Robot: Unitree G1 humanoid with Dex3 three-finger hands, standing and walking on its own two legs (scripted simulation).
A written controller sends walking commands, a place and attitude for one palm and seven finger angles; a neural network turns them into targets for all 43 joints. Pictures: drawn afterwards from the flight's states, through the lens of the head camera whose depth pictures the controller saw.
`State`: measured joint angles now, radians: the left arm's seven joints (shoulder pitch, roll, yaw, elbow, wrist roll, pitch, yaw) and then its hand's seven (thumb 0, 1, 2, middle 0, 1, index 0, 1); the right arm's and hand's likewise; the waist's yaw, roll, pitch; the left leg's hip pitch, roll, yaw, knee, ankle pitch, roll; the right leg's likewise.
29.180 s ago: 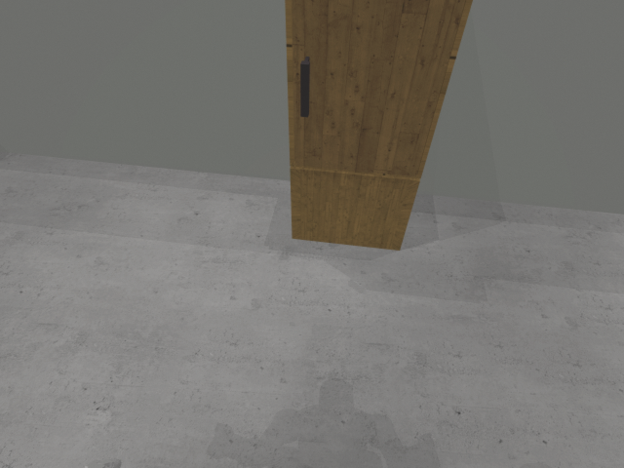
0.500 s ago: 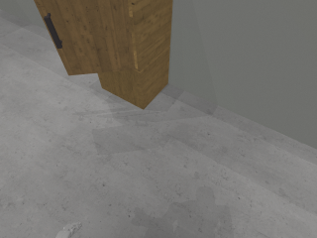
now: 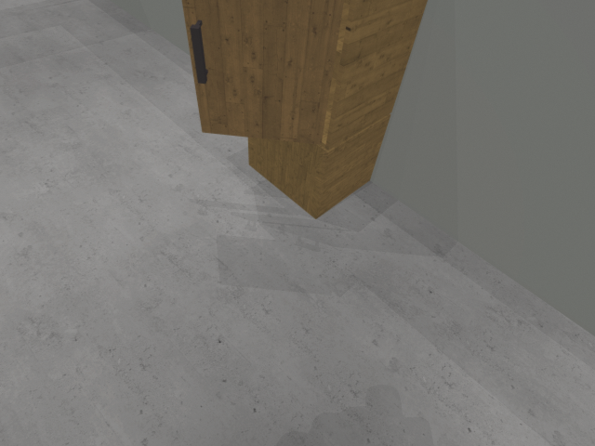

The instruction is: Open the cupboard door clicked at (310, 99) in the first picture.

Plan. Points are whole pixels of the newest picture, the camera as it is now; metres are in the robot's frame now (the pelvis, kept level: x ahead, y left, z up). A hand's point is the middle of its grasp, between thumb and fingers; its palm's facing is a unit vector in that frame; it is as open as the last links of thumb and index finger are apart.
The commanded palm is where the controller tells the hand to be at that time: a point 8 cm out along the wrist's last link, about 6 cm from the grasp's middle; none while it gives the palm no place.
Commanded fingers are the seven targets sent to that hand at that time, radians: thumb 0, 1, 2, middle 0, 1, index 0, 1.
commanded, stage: take the last steps up to it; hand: left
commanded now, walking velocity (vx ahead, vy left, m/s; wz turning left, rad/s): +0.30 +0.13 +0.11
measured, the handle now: (200, 52) +1.09 +0.37 -0.04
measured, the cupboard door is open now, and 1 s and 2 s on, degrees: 42 42 42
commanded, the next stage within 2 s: come to a stop and stand still in 1.38 s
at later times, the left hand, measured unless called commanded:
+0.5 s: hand (213, 383) +0.23 +0.15 -0.15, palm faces +0.10 -0.98 -0.20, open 7.3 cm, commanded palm none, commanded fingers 0.00 0.90 0.90 -0.20 -0.30 -0.20 -0.30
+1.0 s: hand (167, 366) +0.26 +0.24 -0.18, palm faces +0.16 -0.97 -0.17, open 7.4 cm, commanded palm none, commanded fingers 0.00 0.90 0.90 -0.20 -0.30 -0.20 -0.30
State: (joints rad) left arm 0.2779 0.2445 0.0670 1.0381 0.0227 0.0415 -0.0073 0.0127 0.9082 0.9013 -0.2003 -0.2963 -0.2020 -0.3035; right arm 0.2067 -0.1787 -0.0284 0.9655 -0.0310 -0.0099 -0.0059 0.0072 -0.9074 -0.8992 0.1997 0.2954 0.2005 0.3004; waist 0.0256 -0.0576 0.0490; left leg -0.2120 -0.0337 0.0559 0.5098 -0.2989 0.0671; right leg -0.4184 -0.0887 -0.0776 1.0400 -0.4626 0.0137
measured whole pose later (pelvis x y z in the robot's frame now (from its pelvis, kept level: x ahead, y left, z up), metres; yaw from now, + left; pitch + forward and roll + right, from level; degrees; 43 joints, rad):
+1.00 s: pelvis +0.31 +0.07 +0.00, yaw +3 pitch +0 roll +1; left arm 0.34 0.17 0.05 1.11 0.02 0.00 0.00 0.01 0.91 0.90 -0.20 -0.30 -0.20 -0.30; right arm 0.14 -0.15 -0.02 0.97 -0.03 -0.05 -0.01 0.00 -0.91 -0.90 0.20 0.30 0.20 0.30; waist 0.06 -0.04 0.06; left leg -0.31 0.01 0.15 0.53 -0.22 0.05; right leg -0.45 -0.11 -0.07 1.18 -0.40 -0.02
